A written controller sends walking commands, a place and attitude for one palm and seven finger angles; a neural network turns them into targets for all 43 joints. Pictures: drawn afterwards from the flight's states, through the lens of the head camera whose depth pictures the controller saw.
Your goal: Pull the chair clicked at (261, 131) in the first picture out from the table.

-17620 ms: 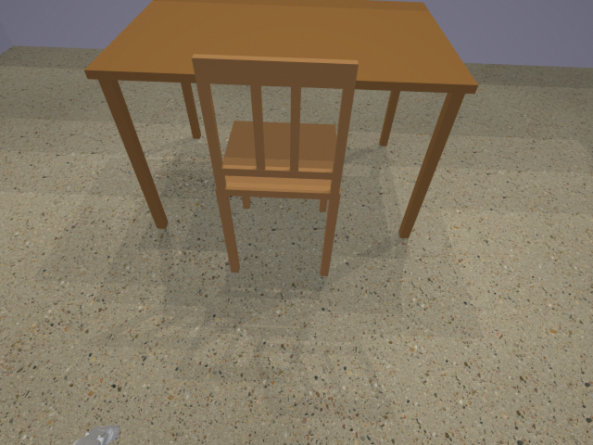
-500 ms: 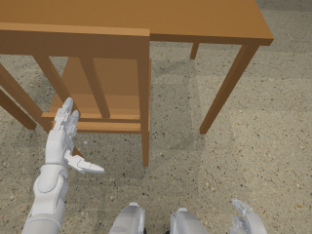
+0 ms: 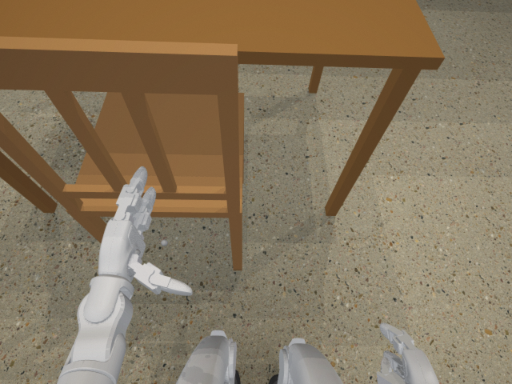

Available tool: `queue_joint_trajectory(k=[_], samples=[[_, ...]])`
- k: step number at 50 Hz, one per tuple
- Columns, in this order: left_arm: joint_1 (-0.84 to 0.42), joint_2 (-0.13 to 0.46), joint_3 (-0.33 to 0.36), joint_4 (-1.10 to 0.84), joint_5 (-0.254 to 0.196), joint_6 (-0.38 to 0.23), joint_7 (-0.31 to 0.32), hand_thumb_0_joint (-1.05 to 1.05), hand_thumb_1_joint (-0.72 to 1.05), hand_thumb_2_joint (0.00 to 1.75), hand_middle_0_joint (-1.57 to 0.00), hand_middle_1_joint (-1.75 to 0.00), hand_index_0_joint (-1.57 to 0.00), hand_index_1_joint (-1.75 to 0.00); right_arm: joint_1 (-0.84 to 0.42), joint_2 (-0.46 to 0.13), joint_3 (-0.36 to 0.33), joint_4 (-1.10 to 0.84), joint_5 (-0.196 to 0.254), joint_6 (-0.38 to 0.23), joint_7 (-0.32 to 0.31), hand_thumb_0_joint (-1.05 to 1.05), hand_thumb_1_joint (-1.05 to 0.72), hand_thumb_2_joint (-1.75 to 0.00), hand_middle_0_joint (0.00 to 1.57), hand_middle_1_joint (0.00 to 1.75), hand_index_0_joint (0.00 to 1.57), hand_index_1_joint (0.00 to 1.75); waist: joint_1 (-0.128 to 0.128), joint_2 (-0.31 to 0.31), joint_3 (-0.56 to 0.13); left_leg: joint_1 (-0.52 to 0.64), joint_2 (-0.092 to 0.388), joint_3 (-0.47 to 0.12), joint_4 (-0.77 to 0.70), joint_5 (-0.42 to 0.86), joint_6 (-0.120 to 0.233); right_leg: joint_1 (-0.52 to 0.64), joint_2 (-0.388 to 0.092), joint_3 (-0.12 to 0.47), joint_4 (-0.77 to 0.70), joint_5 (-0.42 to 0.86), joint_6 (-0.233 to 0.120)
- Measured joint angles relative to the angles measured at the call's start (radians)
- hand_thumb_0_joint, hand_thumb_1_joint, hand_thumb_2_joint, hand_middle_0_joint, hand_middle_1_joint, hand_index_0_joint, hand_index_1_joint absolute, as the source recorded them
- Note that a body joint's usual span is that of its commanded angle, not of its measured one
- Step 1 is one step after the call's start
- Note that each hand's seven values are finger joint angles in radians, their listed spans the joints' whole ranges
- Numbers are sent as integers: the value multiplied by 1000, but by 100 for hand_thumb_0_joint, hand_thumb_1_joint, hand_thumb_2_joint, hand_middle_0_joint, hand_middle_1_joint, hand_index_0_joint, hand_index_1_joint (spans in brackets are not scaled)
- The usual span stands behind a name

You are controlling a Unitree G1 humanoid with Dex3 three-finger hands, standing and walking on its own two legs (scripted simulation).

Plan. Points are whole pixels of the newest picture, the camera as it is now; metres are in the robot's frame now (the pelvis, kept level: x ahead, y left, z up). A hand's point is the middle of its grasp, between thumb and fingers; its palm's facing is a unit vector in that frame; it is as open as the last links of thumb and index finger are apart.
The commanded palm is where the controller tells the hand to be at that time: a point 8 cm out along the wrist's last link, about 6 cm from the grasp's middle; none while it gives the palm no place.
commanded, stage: push the fingers through the gap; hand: left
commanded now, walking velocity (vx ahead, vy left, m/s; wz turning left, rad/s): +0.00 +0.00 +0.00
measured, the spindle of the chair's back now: (95, 148) +0.48 +0.30 +0.02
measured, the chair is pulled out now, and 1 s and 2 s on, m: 0.00 0.00 0.00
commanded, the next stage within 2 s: hook a spindle and tug to test in 1.68 s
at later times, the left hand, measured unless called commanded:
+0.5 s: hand (151, 204) +0.38 +0.18 +0.02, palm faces +0.07 -1.00 -0.04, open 16.9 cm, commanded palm +0.36 +0.23 +0.02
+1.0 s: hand (154, 184) +0.42 +0.19 +0.02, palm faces +0.06 -1.00 -0.03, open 16.9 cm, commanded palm +0.40 +0.23 +0.02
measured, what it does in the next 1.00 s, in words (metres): stands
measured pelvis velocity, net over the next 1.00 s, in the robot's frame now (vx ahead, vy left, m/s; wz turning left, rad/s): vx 0.00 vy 0.01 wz -0.02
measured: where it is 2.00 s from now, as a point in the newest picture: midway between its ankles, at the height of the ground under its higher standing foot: outside the picture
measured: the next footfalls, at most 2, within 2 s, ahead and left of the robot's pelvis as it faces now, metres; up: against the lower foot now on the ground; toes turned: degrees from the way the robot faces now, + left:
none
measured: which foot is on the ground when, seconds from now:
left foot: down 0.00-1.00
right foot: down 0.00-1.00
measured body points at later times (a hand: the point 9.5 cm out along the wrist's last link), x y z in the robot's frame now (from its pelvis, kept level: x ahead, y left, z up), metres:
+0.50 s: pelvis +0.00 +0.00 +0.00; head +0.11 +0.01 +0.43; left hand +0.37 +0.24 +0.02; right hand +0.14 -0.26 -0.11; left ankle +0.03 +0.07 -0.63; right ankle +0.02 -0.08 -0.63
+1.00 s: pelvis +0.00 +0.01 +0.00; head +0.12 +0.03 +0.43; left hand +0.41 +0.24 +0.02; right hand +0.10 -0.25 -0.12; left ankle +0.03 +0.07 -0.63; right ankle +0.02 -0.08 -0.63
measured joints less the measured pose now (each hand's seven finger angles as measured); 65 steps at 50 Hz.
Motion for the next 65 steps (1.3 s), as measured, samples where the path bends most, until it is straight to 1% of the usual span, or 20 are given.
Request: queue_joint_trajectory(k=[3,6,8,11,14,16,18,21,24,30,35,38,42,49,55,61,65], samples=[[-3,4,24,-15,31,-40,48,-1,-50,30,-7,-8,-6,-8,-2,4,-1,7,-9,2,0,1,-90,-90,20,30,20,30,-2,-9,-6,6,1,5,-2,-2,-1,2,0,5,4,-3,-1],[-53,34,73,38,38,-55,74,-1,-50,30,-7,-8,-6,-8,-10,5,0,11,-11,10,5,1,-90,-90,20,30,20,30,-4,-11,-12,-5,1,2,11,-5,-3,-8,0,1,17,-8,-5],[-87,55,94,79,27,-40,65,-1,-50,30,-7,-8,-6,-8,-15,2,2,11,-6,13,7,1,-90,-90,20,30,20,30,-4,-7,-11,-14,1,-2,19,-6,-4,-15,0,-4,23,-10,-7],[-114,70,91,114,1,-3,24,-1,-50,30,-6,-8,-6,-8,-17,-4,4,10,3,10,3,1,-90,-90,20,30,20,30,-2,0,-3,-17,0,-8,20,-4,-5,-15,0,-10,19,-7,-7],[-120,63,72,113,-14,18,-15,-1,-50,31,-6,-8,-6,-8,-15,-7,5,14,8,3,-6,1,-90,-90,20,30,20,30,-1,3,2,-10,1,-10,8,1,-5,-7,1,-10,5,-1,-6],[-127,55,68,113,-12,13,-24,-1,-50,30,-6,-8,-6,-8,-12,-8,6,18,6,-3,-11,1,-90,-90,20,30,20,30,-4,1,0,-7,2,-8,1,3,-5,-4,2,-8,-3,3,-5],[-147,49,73,127,-5,-2,-16,-1,-50,30,-6,-8,-6,-8,-11,-8,5,23,3,-8,-13,1,-90,-90,20,30,20,30,-8,-2,-2,-7,2,-6,-2,4,-4,-6,2,-6,-4,4,-5],[-192,52,101,168,11,-21,7,-1,-50,30,-7,-8,-6,-8,-11,-7,5,26,-4,-9,-9,1,-90,-90,20,30,20,30,-16,-8,-6,-19,3,-3,5,1,-4,-19,3,-3,5,1,-5],[-235,66,122,211,20,-20,23,-1,-50,30,-7,-8,-6,-8,-7,-8,3,24,-6,-4,-1,1,-90,-90,20,30,20,30,-24,-8,-6,-33,4,-1,15,-2,-4,-34,3,-2,16,-2,-5],[-268,83,136,248,15,2,2,-1,-50,31,-7,-8,-6,-8,10,-9,1,29,-4,9,4,1,-90,-90,20,30,20,30,-30,-3,0,-39,7,4,12,-3,-1,-42,6,4,12,1,-1],[-278,75,139,256,12,-16,4,-1,-50,31,-7,-8,-6,-8,30,-8,-1,43,-5,13,5,1,-90,-90,20,30,20,30,-30,2,-4,-28,6,8,-2,-1,2,-32,6,9,-2,4,3],[-308,79,150,297,20,-27,8,-1,-50,30,-7,-8,-6,-8,34,-6,2,51,-6,16,7,1,-90,-90,20,30,20,30,-33,-2,-9,-32,6,10,-1,-1,4,-36,6,11,-1,4,4],[-352,94,169,351,29,-28,8,-1,-50,30,-7,-8,-6,-8,34,-5,3,51,-8,20,9,1,-90,-90,20,30,20,30,-44,-5,-7,-47,7,8,9,-2,5,-49,6,8,6,4,5],[-392,91,163,376,36,-41,9,-1,-50,30,-6,-8,-6,-8,33,-9,-3,58,-12,27,11,1,-90,-90,20,30,20,30,-48,2,-1,-55,7,9,8,2,10,-55,6,9,1,10,11],[-469,110,186,461,55,-47,27,-1,-50,30,-7,-8,-6,-8,34,-9,3,60,-16,36,13,1,-90,-90,20,30,20,30,-62,0,-3,-73,6,9,15,4,13,-72,4,8,8,12,13],[-524,119,187,511,66,-58,30,-1,-50,30,-6,-8,-6,-8,43,-8,2,67,-21,47,19,1,-90,-90,20,30,20,30,-69,4,-2,-88,6,7,19,6,14,-85,4,6,7,15,16],[-566,125,194,556,77,-60,36,-1,-50,30,-7,-8,-6,-8,50,-8,3,71,-25,57,22,1,-90,-90,20,30,20,30,-78,6,-1,-98,6,7,21,6,14,-94,4,5,9,16,16]])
